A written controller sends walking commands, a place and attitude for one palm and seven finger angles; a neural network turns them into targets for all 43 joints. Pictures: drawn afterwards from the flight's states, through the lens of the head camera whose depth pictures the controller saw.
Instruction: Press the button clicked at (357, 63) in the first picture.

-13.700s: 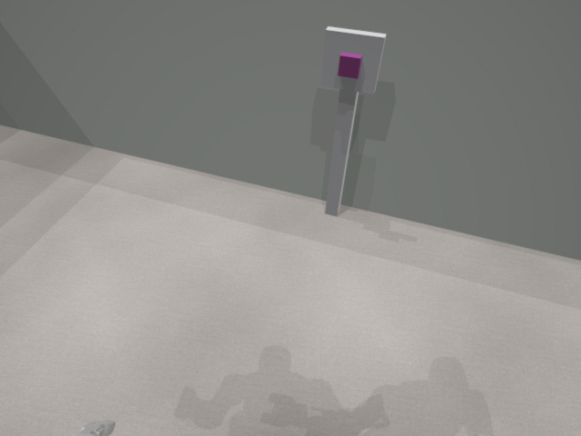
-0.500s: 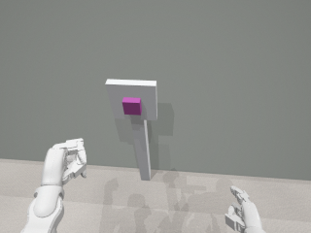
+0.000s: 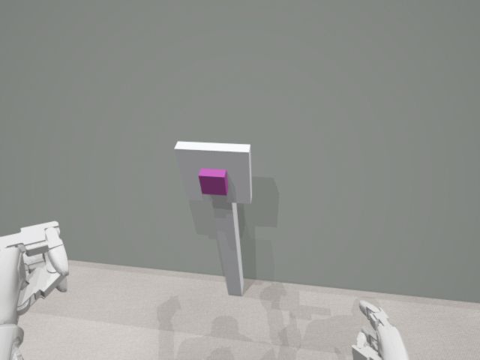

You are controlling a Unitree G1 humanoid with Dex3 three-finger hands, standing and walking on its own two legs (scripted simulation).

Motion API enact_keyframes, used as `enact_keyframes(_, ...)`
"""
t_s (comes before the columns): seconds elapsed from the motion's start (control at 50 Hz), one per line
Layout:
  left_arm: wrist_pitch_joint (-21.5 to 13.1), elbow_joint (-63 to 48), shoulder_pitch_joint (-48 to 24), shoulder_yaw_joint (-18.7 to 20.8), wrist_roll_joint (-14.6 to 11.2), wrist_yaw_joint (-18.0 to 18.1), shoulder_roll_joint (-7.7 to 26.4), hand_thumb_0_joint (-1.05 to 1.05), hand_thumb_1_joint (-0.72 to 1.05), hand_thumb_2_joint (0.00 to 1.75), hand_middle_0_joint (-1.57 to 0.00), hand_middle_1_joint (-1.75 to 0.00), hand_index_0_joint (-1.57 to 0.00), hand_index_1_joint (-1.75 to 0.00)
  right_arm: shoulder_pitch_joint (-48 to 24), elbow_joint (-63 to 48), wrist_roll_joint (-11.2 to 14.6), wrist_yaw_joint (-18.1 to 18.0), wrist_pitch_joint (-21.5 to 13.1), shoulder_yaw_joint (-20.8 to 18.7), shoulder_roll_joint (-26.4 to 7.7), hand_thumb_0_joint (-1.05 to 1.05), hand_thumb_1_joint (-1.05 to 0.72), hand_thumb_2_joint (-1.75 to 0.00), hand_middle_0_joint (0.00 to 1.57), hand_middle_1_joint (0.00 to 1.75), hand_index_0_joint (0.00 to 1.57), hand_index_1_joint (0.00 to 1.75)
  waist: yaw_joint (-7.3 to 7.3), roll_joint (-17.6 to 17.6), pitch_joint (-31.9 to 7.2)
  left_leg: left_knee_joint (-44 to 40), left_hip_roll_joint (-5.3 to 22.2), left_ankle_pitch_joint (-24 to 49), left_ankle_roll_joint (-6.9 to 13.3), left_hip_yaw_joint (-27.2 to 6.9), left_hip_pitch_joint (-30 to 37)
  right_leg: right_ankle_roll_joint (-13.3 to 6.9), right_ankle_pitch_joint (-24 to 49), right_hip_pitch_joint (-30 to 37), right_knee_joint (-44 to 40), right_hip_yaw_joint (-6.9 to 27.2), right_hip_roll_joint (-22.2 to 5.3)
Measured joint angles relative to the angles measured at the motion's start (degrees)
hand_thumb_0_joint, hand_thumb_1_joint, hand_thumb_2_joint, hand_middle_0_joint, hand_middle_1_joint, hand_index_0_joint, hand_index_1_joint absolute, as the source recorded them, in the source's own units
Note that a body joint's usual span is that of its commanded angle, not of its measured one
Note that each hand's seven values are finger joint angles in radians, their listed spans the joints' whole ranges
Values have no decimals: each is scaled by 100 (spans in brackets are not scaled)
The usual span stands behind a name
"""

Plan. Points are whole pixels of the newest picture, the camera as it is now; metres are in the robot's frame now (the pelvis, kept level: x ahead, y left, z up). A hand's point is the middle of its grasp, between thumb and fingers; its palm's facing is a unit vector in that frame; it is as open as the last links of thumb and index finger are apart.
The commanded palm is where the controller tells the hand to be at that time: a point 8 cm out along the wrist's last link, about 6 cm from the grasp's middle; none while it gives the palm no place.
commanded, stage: draw the hand back to the body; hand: left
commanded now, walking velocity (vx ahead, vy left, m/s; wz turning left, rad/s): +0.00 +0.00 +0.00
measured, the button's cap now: (214, 181) +0.53 +0.15 -0.03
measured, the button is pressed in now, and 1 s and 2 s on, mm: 0 0 0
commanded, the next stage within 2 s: step back with the hand held close in 0.22 s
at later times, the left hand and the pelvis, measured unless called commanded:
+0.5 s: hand (64, 273) +0.17 +0.24 +0.16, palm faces +0.39 -0.80 -0.46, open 3.1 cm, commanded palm +0.11 +0.28 +0.17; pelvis -0.02 +0.00 +0.00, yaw +0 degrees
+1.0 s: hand (12, 333) +0.10 +0.26 +0.15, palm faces +0.35 -0.79 -0.50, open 3.1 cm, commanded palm +0.04 +0.30 +0.17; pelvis -0.09 +0.02 -0.01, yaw +0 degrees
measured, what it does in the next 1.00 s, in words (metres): shifts its weight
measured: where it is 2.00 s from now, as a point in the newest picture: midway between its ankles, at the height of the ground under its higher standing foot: outside the picture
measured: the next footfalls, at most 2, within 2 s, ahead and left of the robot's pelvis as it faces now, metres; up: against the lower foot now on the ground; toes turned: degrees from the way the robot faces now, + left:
right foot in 1.52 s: -0.20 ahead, -0.10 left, +0.00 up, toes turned +2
left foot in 1.66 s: -0.10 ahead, +0.11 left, +0.00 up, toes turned +1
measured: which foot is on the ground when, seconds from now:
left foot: down 0.00-1.00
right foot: down 0.00-1.00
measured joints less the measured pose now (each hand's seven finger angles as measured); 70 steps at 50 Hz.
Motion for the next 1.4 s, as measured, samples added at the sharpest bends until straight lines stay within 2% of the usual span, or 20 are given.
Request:
enact_keyframes(0.16,-49,207,-101,-111,16,-10,-182,2,89,90,-131,-150,-130,-150,-16,55,-7,-67,-63,-62,-30,2,-91,-89,20,30,20,30,8,6,76,-53,24,82,-25,-23,39,-32,42,19,2,-21,27)
enact_keyframes(0.36,-131,161,-119,-110,16,-12,-122,2,89,90,-131,-150,-130,-150,-17,84,-14,-103,-201,-57,29,2,-91,-89,20,30,20,30,-36,-22,144,-80,86,137,-59,-14,82,-67,124,65,-56,-6,90)
enact_keyframes(0.52,-472,79,51,189,71,-17,-1,2,89,90,-131,-150,-130,-150,-158,-145,-18,4,269,-114,-61,1,-91,-89,20,30,20,30,-318,-14,74,47,84,222,-6,-20,-511,-7,278,-475,-48,-7,85)
enact_keyframes(0.66,-470,-188,385,203,44,3,240,2,89,89,-131,-150,-130,-150,-169,-313,44,-37,549,-245,-72,1,-91,-89,20,30,20,30,-420,-128,183,20,-13,368,93,101,-768,92,354,-852,119,106,-24)
enact_keyframes(0.84,-582,-410,421,330,62,149,355,2,89,89,-131,-150,-130,-150,-151,-403,72,-30,534,-202,30,1,-91,-89,20,30,20,30,-435,-252,270,212,-46,525,180,99,-1135,156,504,-1218,325,109,-61)
enact_keyframes(0.98,-770,-524,446,390,169,227,328,2,89,89,-131,-150,-130,-150,-87,-433,54,-22,337,-131,89,1,-91,-89,20,30,20,30,-436,-294,300,483,-46,606,231,12,-1468,171,564,-1506,578,42,-51)
enact_keyframes(1.06,-858,-540,352,466,248,248,335,2,89,89,-131,-150,-130,-150,-26,-416,35,-34,171,-118,112,1,-91,-89,21,30,20,30,-443,-295,346,720,-61,589,252,-93,-1684,144,516,-1687,862,118,53)
enact_keyframes(1.14,-948,-578,305,513,271,261,268,2,89,89,-131,-150,-130,-150,7,-307,0,-16,49,-128,117,1,-90,-89,21,30,20,30,-395,-281,346,1006,-37,252,240,-147,-1892,90,507,-1813,1005,100,102)
enact_keyframes(1.22,-967,-652,275,387,239,351,144,2,89,90,-131,-150,-130,-150,-24,-106,-47,27,59,-179,60,1,-90,-89,21,30,20,30,-328,-319,293,1291,-135,-362,131,-221,-2041,83,630,-1912,988,158,96)
enact_keyframes(1.28,-944,-666,142,312,222,392,159,2,89,90,-131,-150,-130,-150,-68,-4,-43,0,143,-214,33,1,-91,-89,21,30,20,30,-375,-385,315,1168,-195,-46,169,-239,-2017,136,701,-1946,999,194,72)
enact_keyframes(1.32,-955,-643,45,341,231,392,229,2,89,90,-131,-150,-130,-150,-80,-27,-39,-47,151,-214,29,1,-91,-89,21,30,20,30,-441,-360,344,1044,-145,338,255,-244,-2038,148,295,-2049,1167,206,143)
enact_keyframes(1.4,-991,-651,-49,596,257,326,547,2,89,90,-131,-150,-130,-150,-25,-66,-75,-10,-22,-266,204,2,-91,-89,20,30,20,30,-632,-232,330,661,75,1153,357,-365,-2151,77,-638,-2194,2733,250,594)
